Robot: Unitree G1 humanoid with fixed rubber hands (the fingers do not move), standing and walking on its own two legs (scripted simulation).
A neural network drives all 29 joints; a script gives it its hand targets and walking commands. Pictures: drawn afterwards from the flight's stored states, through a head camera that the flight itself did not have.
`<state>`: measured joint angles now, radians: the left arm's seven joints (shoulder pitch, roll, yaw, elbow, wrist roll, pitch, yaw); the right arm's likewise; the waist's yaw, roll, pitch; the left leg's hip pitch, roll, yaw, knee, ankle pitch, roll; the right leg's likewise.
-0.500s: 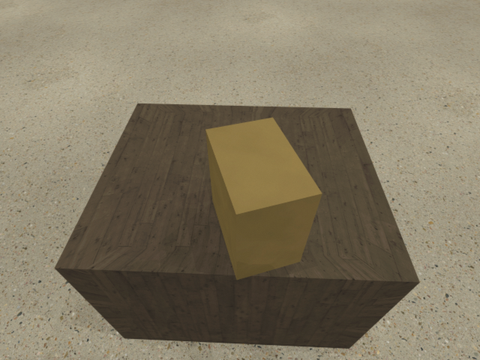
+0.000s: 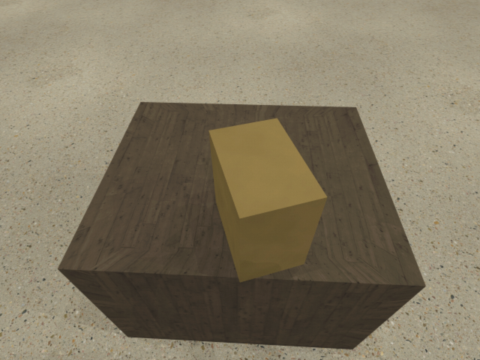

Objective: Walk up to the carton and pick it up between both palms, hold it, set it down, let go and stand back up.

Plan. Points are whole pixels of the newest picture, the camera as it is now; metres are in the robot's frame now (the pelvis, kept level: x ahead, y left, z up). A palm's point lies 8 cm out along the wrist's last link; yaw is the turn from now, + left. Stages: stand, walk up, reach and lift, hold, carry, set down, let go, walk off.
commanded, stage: stand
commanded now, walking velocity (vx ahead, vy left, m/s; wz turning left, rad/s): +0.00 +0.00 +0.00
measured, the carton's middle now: (258, 200) +0.45 -0.02 -0.05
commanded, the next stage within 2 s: none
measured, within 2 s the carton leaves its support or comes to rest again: neither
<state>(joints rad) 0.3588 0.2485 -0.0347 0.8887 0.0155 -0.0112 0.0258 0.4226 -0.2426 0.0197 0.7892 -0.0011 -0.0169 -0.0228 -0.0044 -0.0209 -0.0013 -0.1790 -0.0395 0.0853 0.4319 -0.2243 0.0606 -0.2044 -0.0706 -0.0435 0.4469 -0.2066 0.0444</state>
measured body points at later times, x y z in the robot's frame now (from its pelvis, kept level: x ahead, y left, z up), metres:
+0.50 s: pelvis +0.01 -0.02 +0.00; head +0.00 -0.01 +0.45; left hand +0.02 +0.23 -0.15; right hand +0.03 -0.27 -0.14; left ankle +0.01 +0.08 -0.74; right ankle +0.02 -0.15 -0.74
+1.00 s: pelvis +0.01 -0.02 +0.00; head +0.01 -0.02 +0.45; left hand +0.01 +0.22 -0.15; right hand +0.02 -0.27 -0.14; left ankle +0.01 +0.08 -0.74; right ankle +0.02 -0.15 -0.74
